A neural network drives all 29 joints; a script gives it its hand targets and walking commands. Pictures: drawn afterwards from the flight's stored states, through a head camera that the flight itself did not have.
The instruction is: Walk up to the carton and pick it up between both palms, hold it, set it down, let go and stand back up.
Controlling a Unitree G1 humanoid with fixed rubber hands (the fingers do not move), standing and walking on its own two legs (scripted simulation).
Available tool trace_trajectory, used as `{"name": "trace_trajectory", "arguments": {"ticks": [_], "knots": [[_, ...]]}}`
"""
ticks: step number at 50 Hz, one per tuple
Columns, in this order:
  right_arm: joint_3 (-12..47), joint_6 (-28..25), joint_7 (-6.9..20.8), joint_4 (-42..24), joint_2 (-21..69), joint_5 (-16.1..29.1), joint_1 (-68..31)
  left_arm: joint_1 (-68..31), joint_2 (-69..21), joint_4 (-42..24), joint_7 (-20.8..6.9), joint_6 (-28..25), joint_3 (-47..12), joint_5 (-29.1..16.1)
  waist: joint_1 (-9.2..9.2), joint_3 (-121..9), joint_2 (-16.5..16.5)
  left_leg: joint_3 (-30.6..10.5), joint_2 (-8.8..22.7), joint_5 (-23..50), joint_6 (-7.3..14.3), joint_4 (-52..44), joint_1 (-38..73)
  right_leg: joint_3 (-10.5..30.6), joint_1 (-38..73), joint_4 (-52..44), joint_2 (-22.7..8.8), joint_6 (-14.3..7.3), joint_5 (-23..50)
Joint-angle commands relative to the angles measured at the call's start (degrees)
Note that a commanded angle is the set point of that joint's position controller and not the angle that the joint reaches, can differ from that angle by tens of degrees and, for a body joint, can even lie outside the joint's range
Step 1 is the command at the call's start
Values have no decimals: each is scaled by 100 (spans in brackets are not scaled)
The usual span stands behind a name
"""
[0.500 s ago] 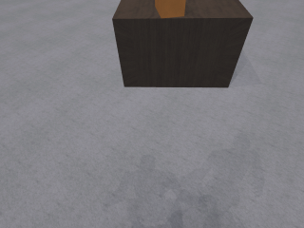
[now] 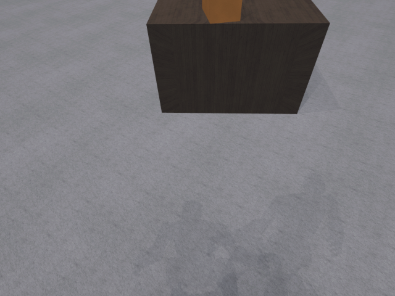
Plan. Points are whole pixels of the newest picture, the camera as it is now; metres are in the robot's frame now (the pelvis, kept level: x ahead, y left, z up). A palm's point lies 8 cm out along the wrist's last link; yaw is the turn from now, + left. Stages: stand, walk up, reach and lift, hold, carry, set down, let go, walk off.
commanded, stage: stand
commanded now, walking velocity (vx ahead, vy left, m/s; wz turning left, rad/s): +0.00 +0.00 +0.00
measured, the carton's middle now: out of the picture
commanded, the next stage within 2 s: walk up in 0.54 s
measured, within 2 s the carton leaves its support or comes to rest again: neither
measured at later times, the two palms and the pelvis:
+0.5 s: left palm out of the picture +0.06 +0.30 -0.12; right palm out of the picture +0.07 -0.30 -0.11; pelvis +0.00 +0.00 +0.00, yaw +0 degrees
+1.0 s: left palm out of the picture +0.02 +0.35 -0.12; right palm out of the picture +0.16 -0.28 -0.09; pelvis +0.04 +0.04 -0.01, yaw +3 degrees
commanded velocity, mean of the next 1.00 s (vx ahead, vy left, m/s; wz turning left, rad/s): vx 0.00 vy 0.00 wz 0.00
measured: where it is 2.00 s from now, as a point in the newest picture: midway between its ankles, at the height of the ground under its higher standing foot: (199, 242)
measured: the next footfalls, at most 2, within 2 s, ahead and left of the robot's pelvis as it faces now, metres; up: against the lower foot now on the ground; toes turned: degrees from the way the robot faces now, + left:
left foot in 1.08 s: +0.19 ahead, +0.21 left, +0.00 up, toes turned +7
right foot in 1.56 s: +0.47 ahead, -0.08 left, +0.00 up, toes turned -8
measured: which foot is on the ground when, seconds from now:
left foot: down 0.00-0.80, up 0.82-1.00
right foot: down 0.00-1.00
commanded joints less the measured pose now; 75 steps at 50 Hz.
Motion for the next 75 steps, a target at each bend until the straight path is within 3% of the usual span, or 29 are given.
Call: {"name": "trace_trajectory", "arguments": {"ticks": [1, 36, 37, 38, 39, 40, 41, 42, 44, 45, 47, 49, 50, 52, 53, 54, 55, 56, 57, 58, 59, 60, 62, 63, 65, 67, 70, 72, 75], "knots": [[-194, -65, -38, -241, -1047, 2, -57, -21, 1053, -236, 30, -62, 193, 0, 2, -140, 31, -456, 735, 862, 133, -290, -177, 541, -6, -325, -734, -132, 563], [-188, -62, -41, -207, -1041, 4, -21, 35, 1047, -210, 33, -59, 187, -2, -4, -118, 36, -463, 733, 883, 129, -294, -165, 526, -9, -336, -744, -133, 555], [-428, -92, 78, -503, -1096, -160, 151, 342, 1154, -617, -102, -137, 402, 196, 38, -831, -10, -364, 551, -2223, 563, 236, -262, 519, 128, -8, -579, -509, -2102], [-421, -71, 143, -669, -1070, -254, -14, 473, 1253, -623, -154, -115, 491, 245, 103, -258, -146, -456, 555, -3010, 639, 478, -1012, 865, -198, 11, -743, -688, -3152], [-423, -60, 183, -865, -995, -279, -314, 602, 1299, -641, -175, -102, 527, 238, 250, 182, -286, -241, 439, -2942, 548, 811, -1764, 1203, -189, -304, -937, -865, -3620], [-422, -77, 245, -1076, -920, -284, -528, 908, 1459, -604, -167, -117, 577, 241, 457, 415, -614, 161, 233, -2495, 405, 1534, -2550, 1786, 244, -873, -1415, -1172, -3974], [-443, -104, 280, -1280, -909, -334, -688, 1164, 1658, -587, -115, -172, 647, 282, 647, 754, -934, 311, 273, -1914, 276, 2694, -3362, 2626, 661, -1420, -2138, -1596, -3810], [-483, -125, 294, -1384, -945, -354, -567, 1163, 1603, -670, -45, -224, 666, 354, 602, 881, -621, -122, 553, -1918, 196, 3184, -3902, 2879, 1005, -1413, -2389, -1782, -3172], [-526, -175, 348, -1556, -1080, -308, -455, 1197, 1364, -850, -15, -257, 610, 388, 405, 627, -99, -238, 788, -1746, 177, 3005, -3774, 2605, 985, -1218, -2197, -1677, -2694], [-540, -198, 394, -1634, -1119, -273, -368, 1064, 1398, -957, -24, -254, 597, 396, 305, 608, -120, -175, 814, -1591, 179, 2806, -3480, 2253, 685, -1201, -2033, -1545, -2601], [-538, -187, 479, -1675, -1109, -218, 13, 791, 1585, -1202, -82, -268, 612, 360, 159, 399, -563, 69, 716, -1191, 216, 2436, -2619, 1529, 119, -1158, -1741, -1352, -2542], [-533, -118, 521, -1787, -1085, -194, 234, 554, 1647, -1445, -188, -253, 636, 347, 5, 338, -995, 250, 606, -868, 242, 2113, -1622, 1105, -744, -1032, -1585, -1182, -2796], [-552, -90, 513, -1778, -1084, -193, 507, 344, 1650, -1559, -247, -235, 635, 336, -193, 372, -1055, 401, 524, -582, 237, 1896, -927, 829, -1344, -798, -1460, -1079, -2897], [-659, -72, 434, -1578, -1188, -226, 1341, 106, 1481, -1709, -333, -188, 596, 325, -633, 274, -695, 660, 315, 1, 222, 1663, 658, 207, -2506, 280, -1022, -862, -3084], [-734, -62, 376, -1470, -1330, -261, 1767, 247, 1233, -1757, -366, -161, 520, 346, -781, -3, -202, 647, 254, -225, 260, 1780, 1487, -85, -3040, 1219, -716, -727, -3117], [-830, -69, 285, -1408, -1621, -298, 2259, 410, 907, -1861, -406, -147, 415, 340, -1045, -274, 906, -47, 612, -1361, 380, 1239, 1982, -439, -3550, 2907, -253, -573, -2933], [-892, -131, 177, -1562, -2094, -457, 2473, 605, 606, -2041, -414, -102, 366, 247, -1070, -273, 1742, -2820, 1961, -4097, 770, -179, 1415, 118, -4038, 4783, 344, -406, -2812], [-875, -160, 66, -1917, -2153, -471, 1816, 932, 1129, -2182, -361, -1, 534, 208, -680, 78, 1127, -4195, 2603, -5508, 1219, -1252, 393, 878, -3984, 5623, 275, -305, -2576], [-914, -196, 9, -2054, -2207, -335, 1404, 933, 1420, -2278, -348, 113, 599, 215, -462, 553, 1060, -4248, 2832, -5652, 1483, -1558, -192, 1136, -3962, 5902, -75, -283, -2258], [-856, -253, -5, -2118, -2086, -272, 1120, 893, 1513, -2286, -365, 128, 647, 223, -346, 921, 664, -3525, 2619, -5043, 1366, -1404, -575, 1243, -3947, 5771, -235, -253, -1930], [-815, -301, -14, -2148, -2022, -277, 1047, 1047, 1547, -2209, -370, 76, 687, 237, -258, 1051, 584, -2730, 2293, -4075, 1197, -1166, -747, 1244, -3691, 5496, -350, -243, -1602], [-773, -331, -15, -2221, -1949, -282, 908, 1232, 1533, -2140, -380, 11, 688, 228, -170, 945, 688, -2024, 2037, -3189, 1034, -995, -807, 1205, -3360, 5129, -432, -233, -1248], [-732, -388, 23, -2289, -1796, -274, 860, 1340, 1452, -2150, -418, 12, 685, 205, -86, 777, 911, -1320, 1957, -2068, 1038, -827, -972, 1066, -2987, 4688, -450, -184, -812], [-722, -415, 50, -2326, -1743, -287, 894, 1278, 1418, -2217, -447, 57, 681, 218, -70, 770, 939, -1210, 2024, -1912, 1163, -829, -971, 1036, -2981, 4601, -434, -154, -726], [-707, -445, 64, -2396, -1688, -280, 1064, 972, 1365, -2470, -517, 114, 665, 253, -89, 890, 676, -891, 2041, -1829, 1309, -881, -718, 1037, -3253, 4169, -464, -100, -537], [-708, -452, 56, -2431, -1708, -242, 1391, 598, 1260, -2693, -587, 126, 620, 270, -205, 935, 488, -485, 1904, -1414, 1233, -804, -341, 899, -3460, 3614, -478, -86, -209], [-701, -443, 71, -2516, -1784, -206, 1747, 38, 1081, -2963, -631, 114, 513, 250, -348, 918, 519, 89, 1723, -92, 1012, -588, -126, 516, -3266, 2747, -476, -143, 217], [-684, -392, 82, -2605, -1814, -192, 1759, -131, 1045, -3033, -631, 95, 483, 272, -349, 807, 535, 357, 1635, 347, 924, -469, -94, 150, -2904, 2252, -418, -216, 414], [-645, -284, 87, -2678, -1861, -165, 1779, -1, 1073, -2986, -591, 82, 506, 302, -220, 588, 440, 505, 1639, 729, 854, -81, -107, -66, -2140, 1849, -281, -359, 417]]}}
